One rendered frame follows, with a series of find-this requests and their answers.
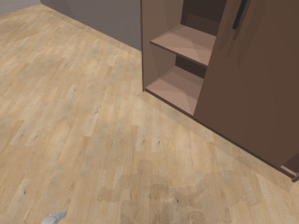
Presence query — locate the handle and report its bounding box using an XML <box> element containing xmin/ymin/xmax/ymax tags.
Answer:
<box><xmin>233</xmin><ymin>0</ymin><xmax>248</xmax><ymax>30</ymax></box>

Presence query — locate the left robot hand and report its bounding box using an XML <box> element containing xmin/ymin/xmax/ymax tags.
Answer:
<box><xmin>40</xmin><ymin>210</ymin><xmax>67</xmax><ymax>224</ymax></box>

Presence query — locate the wardrobe door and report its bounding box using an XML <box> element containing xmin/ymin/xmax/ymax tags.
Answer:
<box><xmin>192</xmin><ymin>0</ymin><xmax>299</xmax><ymax>168</ymax></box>
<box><xmin>283</xmin><ymin>152</ymin><xmax>299</xmax><ymax>173</ymax></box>

